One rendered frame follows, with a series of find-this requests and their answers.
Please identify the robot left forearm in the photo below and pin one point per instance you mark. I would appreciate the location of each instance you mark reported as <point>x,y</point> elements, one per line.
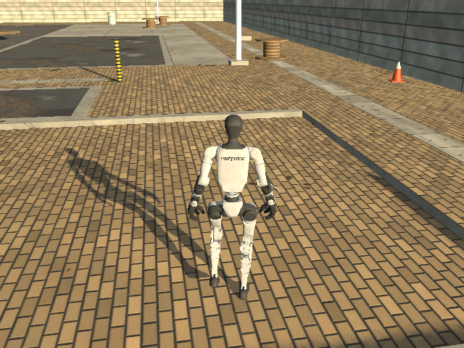
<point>197,194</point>

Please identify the left robot upper arm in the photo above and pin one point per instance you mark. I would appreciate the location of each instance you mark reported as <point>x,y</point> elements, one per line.
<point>206,164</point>

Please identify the right robot foot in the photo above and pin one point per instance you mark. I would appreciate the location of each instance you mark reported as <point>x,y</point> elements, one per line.
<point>243,293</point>

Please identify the humanoid robot torso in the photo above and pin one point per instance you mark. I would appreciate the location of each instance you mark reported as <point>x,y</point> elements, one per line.
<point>232,173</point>

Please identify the robot right forearm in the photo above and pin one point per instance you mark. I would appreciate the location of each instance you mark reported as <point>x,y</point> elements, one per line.
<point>268,194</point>

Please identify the robot left hand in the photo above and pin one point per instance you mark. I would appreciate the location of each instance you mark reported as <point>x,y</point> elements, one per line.
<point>192,210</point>

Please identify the right robot upper arm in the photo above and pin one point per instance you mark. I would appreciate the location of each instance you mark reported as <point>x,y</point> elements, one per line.
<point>259,165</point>

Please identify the robot right hand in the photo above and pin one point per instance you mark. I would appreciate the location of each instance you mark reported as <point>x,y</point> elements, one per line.
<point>268,208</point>

